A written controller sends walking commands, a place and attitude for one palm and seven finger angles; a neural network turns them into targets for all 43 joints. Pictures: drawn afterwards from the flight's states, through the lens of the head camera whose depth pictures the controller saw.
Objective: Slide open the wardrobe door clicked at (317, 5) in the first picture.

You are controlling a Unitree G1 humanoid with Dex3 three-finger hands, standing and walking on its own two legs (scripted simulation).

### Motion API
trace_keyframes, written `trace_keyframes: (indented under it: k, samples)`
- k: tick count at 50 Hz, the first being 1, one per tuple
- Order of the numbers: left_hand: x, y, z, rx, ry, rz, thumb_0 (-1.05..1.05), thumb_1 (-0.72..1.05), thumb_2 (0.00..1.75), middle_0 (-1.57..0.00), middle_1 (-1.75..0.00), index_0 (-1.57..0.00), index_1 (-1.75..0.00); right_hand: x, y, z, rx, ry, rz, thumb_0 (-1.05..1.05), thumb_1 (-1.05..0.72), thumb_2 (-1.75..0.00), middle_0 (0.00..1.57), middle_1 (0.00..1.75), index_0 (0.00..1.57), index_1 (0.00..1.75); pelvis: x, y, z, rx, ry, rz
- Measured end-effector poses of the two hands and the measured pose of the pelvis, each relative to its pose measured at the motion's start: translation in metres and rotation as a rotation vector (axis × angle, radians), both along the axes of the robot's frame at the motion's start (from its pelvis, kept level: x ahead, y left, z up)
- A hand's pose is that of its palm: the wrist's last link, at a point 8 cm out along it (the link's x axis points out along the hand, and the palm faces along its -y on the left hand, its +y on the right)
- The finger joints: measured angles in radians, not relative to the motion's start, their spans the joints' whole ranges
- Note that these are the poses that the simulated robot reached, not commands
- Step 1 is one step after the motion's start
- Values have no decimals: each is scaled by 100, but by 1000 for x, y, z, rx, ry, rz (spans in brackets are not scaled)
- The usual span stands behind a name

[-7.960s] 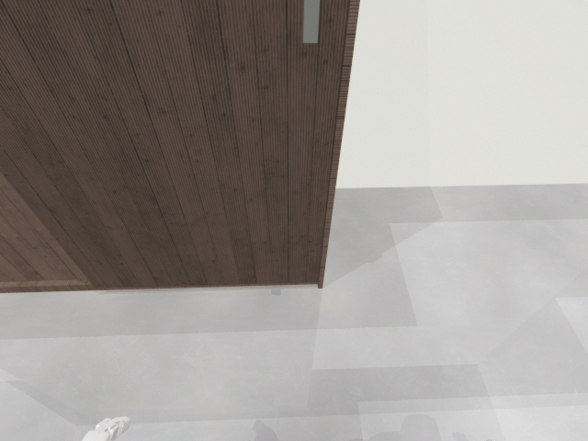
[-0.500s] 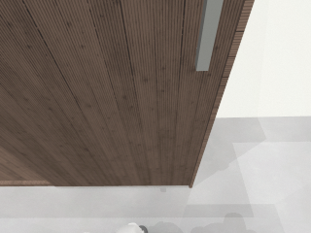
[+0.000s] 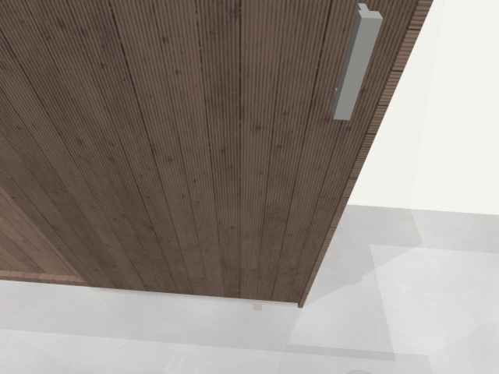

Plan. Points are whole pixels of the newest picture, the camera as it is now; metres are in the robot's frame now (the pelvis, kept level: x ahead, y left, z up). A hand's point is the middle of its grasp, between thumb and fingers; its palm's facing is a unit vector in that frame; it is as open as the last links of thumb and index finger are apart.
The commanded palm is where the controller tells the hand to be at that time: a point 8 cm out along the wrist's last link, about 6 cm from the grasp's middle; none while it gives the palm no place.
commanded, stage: come to a stop and stand still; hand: right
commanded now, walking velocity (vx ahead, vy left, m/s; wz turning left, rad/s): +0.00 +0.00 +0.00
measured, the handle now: (351, 63) +0.49 -0.11 +0.27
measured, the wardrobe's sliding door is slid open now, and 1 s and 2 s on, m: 0.00 0.00 0.00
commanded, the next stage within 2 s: look again from close up in 0.30 s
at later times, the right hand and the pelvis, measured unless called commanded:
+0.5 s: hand out of the picture -0.04 -0.15 -0.18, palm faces +0.03 +0.99 -0.16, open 7.4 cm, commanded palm none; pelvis -0.01 +0.00 -0.01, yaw +0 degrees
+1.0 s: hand out of the picture +0.04 -0.20 -0.18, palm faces +0.00 +0.98 -0.21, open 7.4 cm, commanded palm none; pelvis +0.01 -0.02 +0.00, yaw +1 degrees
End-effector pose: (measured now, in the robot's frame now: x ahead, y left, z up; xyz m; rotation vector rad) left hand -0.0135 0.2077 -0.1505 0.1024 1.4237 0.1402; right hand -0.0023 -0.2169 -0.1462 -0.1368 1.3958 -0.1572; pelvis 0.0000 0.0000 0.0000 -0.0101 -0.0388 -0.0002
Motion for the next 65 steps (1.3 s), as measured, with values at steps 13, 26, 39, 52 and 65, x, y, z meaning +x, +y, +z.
trace_keyframes:
  k: [13, 26, 39, 52, 65]
  samples:
    - [-43, -4, 2, -12, 85, 14, 0, 91, 90, -20, -30, -20, -30, -29, 12, -2, 28, 34, -27, 1, -92, -90, 20, 30, 20, 30, -11, 4, 0, 3, 10, -4]
    - [-18, -6, -6, -16, 4, -4, 0, 91, 90, -20, -30, -20, -30, -36, 10, -5, 22, 43, -9, 1, -91, -90, 20, 30, 20, 30, -8, -4, -6, 20, 24, -7]
    - [27, 0, -2, 26, -124, -31, 1, 93, 90, -20, -30, -20, -30, 22, -25, 2, -35, -102, 32, 1, -91, -90, 20, 30, 20, 30, 3, -15, -7, 3, 14, 8]
    - [39, 6, 5, 52, -106, -43, 0, 91, 90, -20, -30, -20, -30, 35, -28, 1, -22, -86, 51, 1, -91, -90, 20, 30, 20, 30, 9, -16, -4, 4, 20, 15]
    - [46, 7, 7, 51, -94, -45, 0, 91, 90, -20, -30, -20, -30, 29, -24, -1, -11, -50, 47, 1, -91, -90, 20, 30, 20, 30, 13, -14, -2, 6, 18, 17]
